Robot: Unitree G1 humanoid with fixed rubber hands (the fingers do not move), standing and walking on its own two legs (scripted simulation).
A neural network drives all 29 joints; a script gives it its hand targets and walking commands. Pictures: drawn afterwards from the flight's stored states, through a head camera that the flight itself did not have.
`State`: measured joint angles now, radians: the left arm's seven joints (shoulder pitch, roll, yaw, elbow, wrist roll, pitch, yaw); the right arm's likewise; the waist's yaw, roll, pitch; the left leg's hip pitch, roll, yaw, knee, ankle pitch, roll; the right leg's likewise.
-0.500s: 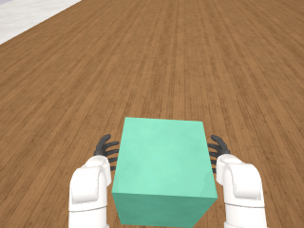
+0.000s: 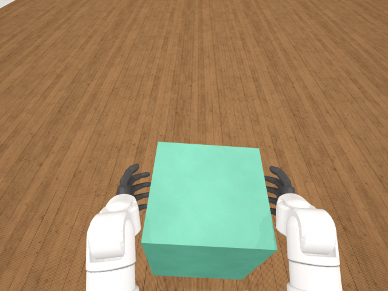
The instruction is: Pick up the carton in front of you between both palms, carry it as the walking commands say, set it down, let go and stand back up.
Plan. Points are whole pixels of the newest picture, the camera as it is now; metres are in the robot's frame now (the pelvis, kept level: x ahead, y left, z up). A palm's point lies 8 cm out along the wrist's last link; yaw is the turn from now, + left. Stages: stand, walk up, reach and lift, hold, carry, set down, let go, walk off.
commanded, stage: carry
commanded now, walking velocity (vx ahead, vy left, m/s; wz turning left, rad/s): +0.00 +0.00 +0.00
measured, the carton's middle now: (202, 215) +0.29 +0.00 -0.01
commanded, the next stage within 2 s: none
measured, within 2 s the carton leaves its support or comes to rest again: neither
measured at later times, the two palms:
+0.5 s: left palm (142, 120) +0.51 +0.14 +0.09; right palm (257, 117) +0.51 -0.16 +0.08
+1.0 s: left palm (141, 112) +0.55 +0.14 +0.08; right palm (250, 110) +0.55 -0.15 +0.08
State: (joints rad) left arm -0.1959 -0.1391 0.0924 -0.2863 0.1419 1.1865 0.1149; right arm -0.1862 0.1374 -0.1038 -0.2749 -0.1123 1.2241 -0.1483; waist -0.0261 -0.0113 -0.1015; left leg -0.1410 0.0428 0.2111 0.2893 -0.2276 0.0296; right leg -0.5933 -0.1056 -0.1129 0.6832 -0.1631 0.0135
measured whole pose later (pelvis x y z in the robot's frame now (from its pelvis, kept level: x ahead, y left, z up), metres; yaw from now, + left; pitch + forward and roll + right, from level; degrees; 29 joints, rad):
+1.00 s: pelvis +0.27 -0.01 -0.01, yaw +2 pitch +4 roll +0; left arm -0.24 -0.15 0.11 -0.23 0.15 1.20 0.11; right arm -0.23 0.14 -0.12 -0.23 -0.15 1.25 -0.15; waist 0.00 0.00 -0.14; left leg -0.20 0.05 0.15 0.53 -0.34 -0.01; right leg -0.27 -0.06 -0.17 0.54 -0.30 0.00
